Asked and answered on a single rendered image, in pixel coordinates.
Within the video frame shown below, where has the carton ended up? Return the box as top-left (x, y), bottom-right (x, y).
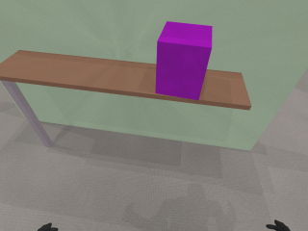
top-left (155, 21), bottom-right (213, 100)

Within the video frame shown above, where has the table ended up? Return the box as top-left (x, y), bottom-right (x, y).
top-left (0, 50), bottom-right (251, 147)

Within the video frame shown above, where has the robot right hand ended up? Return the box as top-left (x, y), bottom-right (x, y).
top-left (266, 220), bottom-right (291, 231)

